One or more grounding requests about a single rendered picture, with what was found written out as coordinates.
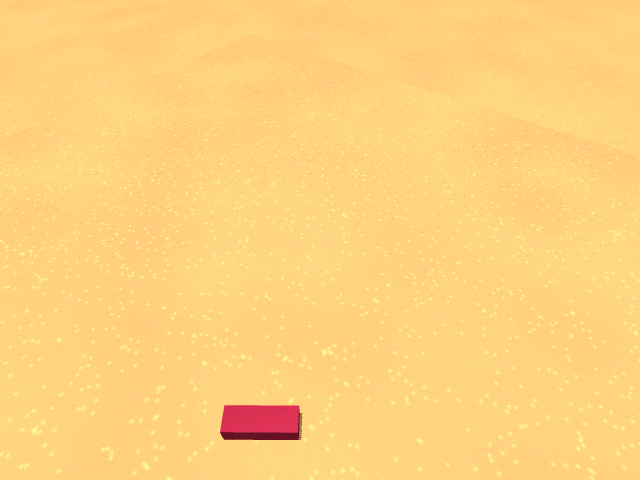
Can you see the carton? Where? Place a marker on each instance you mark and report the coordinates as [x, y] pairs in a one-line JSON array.
[[260, 422]]

